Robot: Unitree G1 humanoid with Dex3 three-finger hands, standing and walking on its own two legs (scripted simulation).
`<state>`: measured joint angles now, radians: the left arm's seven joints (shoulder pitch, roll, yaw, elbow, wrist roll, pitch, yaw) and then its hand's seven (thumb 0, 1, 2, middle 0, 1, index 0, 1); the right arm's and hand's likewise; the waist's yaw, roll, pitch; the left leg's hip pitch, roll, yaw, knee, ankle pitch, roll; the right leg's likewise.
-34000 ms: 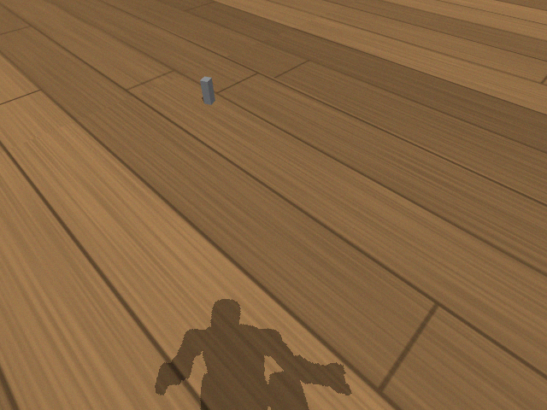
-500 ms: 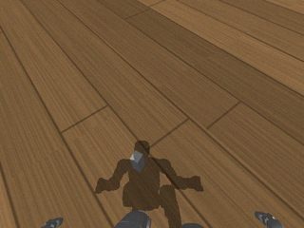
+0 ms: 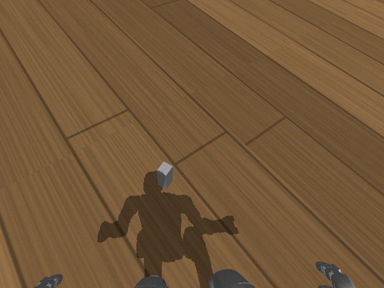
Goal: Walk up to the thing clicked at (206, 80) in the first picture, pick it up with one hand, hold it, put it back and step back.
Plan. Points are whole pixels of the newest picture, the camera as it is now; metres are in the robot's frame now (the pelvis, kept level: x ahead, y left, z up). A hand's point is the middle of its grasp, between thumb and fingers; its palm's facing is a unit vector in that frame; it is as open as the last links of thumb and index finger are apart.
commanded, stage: step back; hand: left
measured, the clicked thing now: (165, 175) +0.67 +0.12 -0.68
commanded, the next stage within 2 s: none
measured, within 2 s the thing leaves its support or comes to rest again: neither
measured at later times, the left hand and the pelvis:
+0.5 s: hand out of the picture -0.02 +0.24 -0.14, palm faces +0.03 -0.92 -0.40, open 7.3 cm; pelvis -0.17 -0.03 -0.02, yaw +3 degrees
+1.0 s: hand out of the picture -0.30 +0.18 -0.16, palm faces -0.01 -0.92 -0.39, open 7.3 cm; pelvis -0.35 -0.10 -0.02, yaw -2 degrees
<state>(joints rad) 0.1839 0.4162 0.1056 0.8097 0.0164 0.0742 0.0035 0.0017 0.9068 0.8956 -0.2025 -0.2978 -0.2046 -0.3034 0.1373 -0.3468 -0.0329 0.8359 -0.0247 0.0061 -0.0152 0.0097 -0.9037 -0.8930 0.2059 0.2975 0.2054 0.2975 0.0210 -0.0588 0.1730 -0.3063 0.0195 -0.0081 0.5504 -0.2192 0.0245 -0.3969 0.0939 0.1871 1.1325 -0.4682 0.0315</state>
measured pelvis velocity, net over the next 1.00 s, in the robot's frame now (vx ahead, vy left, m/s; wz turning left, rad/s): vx -0.35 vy -0.10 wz -0.03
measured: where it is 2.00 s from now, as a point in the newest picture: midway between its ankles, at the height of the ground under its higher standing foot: outside the picture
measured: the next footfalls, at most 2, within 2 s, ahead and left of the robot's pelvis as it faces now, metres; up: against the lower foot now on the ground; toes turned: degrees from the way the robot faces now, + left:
right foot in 0.14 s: -0.04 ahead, -0.15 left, +0.00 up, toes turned +0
left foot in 0.50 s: -0.15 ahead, +0.07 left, +0.00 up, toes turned +1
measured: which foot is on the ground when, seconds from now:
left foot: down 0.00-0.18, up 0.20-0.48, down 0.50-0.94, up 0.96-1.00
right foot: up 0.00-0.12, down 0.14-0.52, up 0.54-0.90, down 0.92-1.00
